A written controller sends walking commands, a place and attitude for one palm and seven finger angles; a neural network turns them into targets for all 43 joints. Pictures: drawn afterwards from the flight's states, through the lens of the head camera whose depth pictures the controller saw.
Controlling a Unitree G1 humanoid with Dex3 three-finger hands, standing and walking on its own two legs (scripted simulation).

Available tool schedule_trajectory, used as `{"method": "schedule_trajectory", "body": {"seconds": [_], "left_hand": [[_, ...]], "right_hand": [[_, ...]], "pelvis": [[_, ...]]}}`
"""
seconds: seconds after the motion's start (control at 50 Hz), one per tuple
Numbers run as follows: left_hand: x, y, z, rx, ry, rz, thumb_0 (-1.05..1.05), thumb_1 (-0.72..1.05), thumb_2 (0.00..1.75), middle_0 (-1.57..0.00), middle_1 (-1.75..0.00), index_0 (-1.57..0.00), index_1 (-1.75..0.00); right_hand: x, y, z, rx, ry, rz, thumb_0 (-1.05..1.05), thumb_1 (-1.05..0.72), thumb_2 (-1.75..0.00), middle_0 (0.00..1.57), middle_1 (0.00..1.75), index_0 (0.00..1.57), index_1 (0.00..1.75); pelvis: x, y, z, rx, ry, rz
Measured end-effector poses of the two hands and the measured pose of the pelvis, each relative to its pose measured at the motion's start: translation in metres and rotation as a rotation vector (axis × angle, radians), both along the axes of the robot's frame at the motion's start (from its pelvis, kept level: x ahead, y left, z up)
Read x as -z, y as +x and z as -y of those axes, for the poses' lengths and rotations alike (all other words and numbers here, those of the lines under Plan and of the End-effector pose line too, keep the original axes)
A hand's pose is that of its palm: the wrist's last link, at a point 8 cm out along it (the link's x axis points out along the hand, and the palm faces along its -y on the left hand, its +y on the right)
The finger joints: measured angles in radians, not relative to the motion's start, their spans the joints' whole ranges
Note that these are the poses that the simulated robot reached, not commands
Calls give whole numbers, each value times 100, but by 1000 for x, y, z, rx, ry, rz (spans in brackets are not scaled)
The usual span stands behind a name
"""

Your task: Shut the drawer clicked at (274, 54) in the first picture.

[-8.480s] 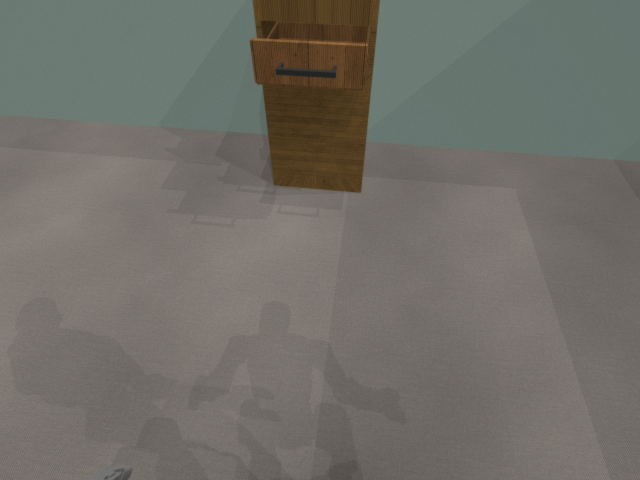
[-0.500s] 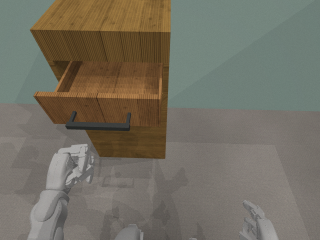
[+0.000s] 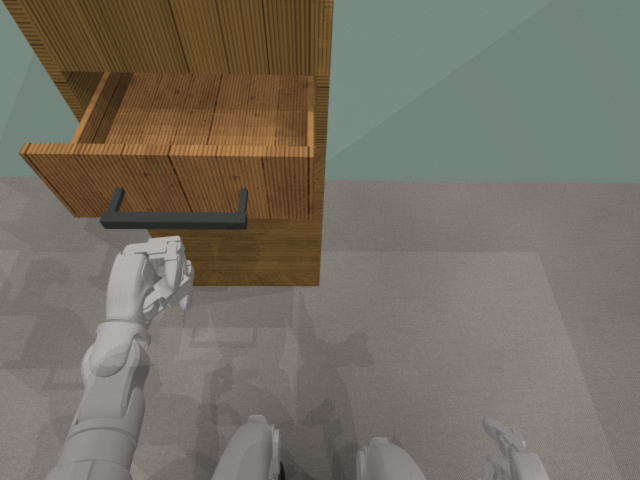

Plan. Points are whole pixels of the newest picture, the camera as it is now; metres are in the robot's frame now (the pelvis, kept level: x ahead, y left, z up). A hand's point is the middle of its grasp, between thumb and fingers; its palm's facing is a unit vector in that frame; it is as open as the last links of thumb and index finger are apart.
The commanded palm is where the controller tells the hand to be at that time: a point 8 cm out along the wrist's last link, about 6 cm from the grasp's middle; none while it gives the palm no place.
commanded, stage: bring the fist close to the handle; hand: left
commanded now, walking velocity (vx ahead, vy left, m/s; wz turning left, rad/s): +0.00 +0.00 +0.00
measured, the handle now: (178, 208) +0.47 +0.22 +0.01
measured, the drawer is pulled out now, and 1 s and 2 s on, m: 0.17 0.17 0.07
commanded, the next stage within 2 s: push the drawer shut in 0.66 s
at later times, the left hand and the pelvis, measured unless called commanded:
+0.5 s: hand (193, 273) +0.37 +0.18 +0.00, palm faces +0.02 -1.00 -0.04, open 3.3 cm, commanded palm +0.35 +0.23 +0.01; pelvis +0.00 +0.01 -0.02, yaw -1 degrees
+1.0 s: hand (198, 256) +0.39 +0.18 +0.01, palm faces +0.03 -1.00 -0.05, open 3.3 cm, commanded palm +0.38 +0.23 +0.01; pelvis +0.00 +0.00 -0.02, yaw +0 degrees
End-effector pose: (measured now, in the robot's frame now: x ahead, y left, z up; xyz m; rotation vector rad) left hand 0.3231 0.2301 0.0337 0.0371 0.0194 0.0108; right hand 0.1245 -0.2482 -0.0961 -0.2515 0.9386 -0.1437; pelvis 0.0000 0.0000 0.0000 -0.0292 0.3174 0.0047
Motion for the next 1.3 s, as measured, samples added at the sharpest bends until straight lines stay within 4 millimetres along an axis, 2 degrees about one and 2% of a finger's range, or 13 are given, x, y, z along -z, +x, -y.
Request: {"method": "schedule_trajectory", "body": {"seconds": [0.24,0.38,0.82,0.94,1.02,1.3], "left_hand": [[24,26,2,-3,1,-1,2,90,90,-139,-160,-140,-160],[30,29,-4,-12,4,14,2,90,90,-139,-160,-140,-160],[26,22,-4,-9,1,9,2,90,90,-139,-160,-140,-160],[29,37,-3,-22,7,11,2,90,90,-140,-160,-140,-160],[26,51,-2,-16,11,25,2,89,91,-140,-160,-140,-160],[28,58,-10,-18,11,13,-3,79,93,-140,-160,-140,-160]], "right_hand": [[20,-19,3,27,-14,-89,1,-91,-89,20,30,21,30],[27,-24,3,45,-13,-116,1,-91,-89,20,30,21,30],[22,-7,2,29,-12,-90,1,-91,-89,20,30,21,30],[26,-8,5,21,-26,-100,1,-91,-89,20,30,21,30],[31,-14,7,33,-26,-119,1,-91,-89,20,30,21,30],[39,-53,11,67,-32,-217,1,-91,-89,20,30,21,30]], "pelvis": [[16,-2,-5,10,-5,-52],[22,-2,-6,14,-8,-68],[19,0,-4,4,-11,-60],[22,-2,-2,-2,-14,-69],[25,-3,-1,0,-15,-76],[27,-9,1,0,-19,-76]]}}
